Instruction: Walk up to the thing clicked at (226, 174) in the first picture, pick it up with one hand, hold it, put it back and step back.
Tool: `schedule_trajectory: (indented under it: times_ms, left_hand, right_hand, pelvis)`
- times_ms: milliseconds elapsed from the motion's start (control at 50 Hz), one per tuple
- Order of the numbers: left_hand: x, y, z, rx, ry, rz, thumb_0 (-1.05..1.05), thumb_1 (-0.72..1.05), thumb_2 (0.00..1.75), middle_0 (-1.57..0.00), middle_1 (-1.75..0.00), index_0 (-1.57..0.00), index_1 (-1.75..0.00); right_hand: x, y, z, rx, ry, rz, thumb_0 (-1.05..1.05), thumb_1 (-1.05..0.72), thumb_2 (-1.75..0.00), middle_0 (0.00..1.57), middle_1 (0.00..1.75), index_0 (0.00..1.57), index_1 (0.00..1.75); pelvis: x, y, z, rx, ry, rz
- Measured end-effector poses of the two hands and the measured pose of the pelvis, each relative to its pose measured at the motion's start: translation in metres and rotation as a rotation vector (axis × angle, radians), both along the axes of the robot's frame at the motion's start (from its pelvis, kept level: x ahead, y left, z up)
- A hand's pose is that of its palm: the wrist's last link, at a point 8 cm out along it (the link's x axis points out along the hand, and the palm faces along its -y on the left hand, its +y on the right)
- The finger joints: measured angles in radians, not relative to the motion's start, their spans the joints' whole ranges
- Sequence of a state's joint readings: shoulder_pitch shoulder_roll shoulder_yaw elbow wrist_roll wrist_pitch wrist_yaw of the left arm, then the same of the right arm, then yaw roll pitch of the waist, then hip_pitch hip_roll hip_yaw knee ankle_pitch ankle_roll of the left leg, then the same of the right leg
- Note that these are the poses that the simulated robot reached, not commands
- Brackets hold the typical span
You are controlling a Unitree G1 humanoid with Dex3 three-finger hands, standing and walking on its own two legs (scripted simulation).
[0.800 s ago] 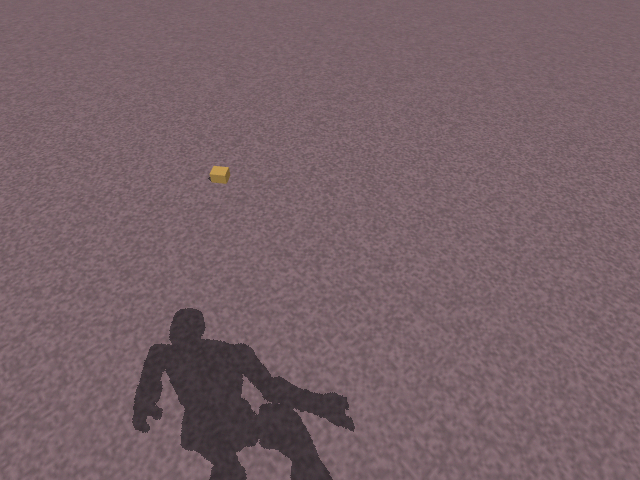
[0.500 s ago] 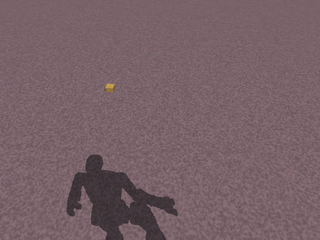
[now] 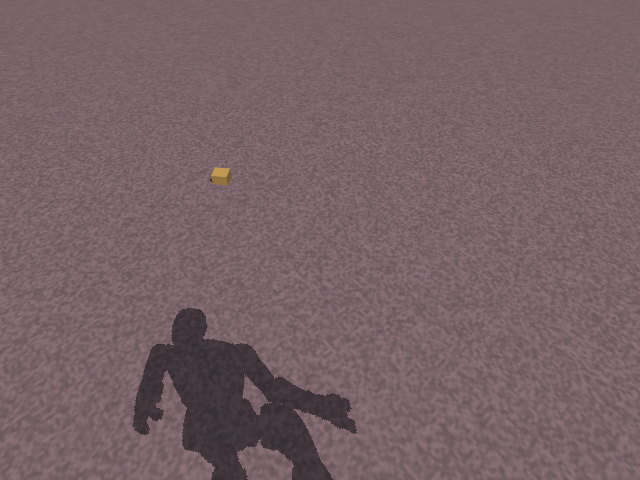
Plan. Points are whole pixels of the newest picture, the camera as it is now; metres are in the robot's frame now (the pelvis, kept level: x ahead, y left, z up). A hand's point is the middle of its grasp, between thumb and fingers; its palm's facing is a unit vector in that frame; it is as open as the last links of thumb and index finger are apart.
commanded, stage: stand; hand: left
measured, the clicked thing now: (221, 176) +1.57 +0.46 -0.76
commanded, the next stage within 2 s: walk up in 0.32 s
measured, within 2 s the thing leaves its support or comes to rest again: neither
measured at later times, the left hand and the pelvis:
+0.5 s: hand out of the picture +0.06 +0.29 -0.15, palm faces +0.04 -0.93 -0.37, open 7.4 cm; pelvis +0.02 +0.02 -0.01, yaw +2 degrees
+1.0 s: hand (81, 382) +0.30 +0.38 -0.14, palm faces -0.05 -0.93 -0.36, open 7.4 cm; pelvis +0.22 +0.10 -0.01, yaw +2 degrees
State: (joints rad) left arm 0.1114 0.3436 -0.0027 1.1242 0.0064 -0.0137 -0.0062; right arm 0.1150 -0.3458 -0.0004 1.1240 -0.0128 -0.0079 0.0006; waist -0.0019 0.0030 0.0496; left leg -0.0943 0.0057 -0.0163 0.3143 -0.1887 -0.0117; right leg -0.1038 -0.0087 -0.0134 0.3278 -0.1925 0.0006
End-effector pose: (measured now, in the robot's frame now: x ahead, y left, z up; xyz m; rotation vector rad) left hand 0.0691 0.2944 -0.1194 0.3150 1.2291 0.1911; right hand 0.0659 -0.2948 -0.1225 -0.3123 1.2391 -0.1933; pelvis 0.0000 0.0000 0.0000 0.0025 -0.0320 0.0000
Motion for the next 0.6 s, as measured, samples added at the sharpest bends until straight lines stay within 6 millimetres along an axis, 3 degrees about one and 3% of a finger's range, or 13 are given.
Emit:
schedule_trajectory:
  times_ms: [380, 480, 600]
  left_hand:
    - [0.002, 0.006, 0.003, -0.007, -0.036, 0.001, 0.01, 0.91, 0.9, -0.2, -0.3, -0.21, -0.29]
    - [-0.012, 0.034, 0.009, 0.025, -0.061, 0.043, 0.0, 0.9, 0.9, -0.2, -0.3, -0.21, -0.3]
    - [-0.019, 0.087, 0.006, 0.062, 0.01, 0.086, 0.01, 0.9, 0.9, -0.2, -0.3, -0.21, -0.3]
  right_hand:
    - [0.006, -0.003, 0.001, 0.018, -0.027, 0.01, 0.0, -0.91, -0.9, 0.2, 0.3, 0.2, 0.3]
    - [0.026, -0.009, 0.005, -0.01, -0.015, 0.057, 0.0, -0.91, -0.9, 0.2, 0.3, 0.2, 0.3]
    - [0.077, 0.007, 0.019, -0.046, -0.052, 0.095, 0.01, -0.91, -0.9, 0.2, 0.3, 0.2, 0.3]
  pelvis:
    - [0.004, 0.001, -0.002, -0.003, 0.006, 0.007]
    - [0.016, 0.013, -0.006, -0.015, 0.015, 0.032]
    - [0.051, 0.043, -0.01, -0.03, 0.006, 0.059]
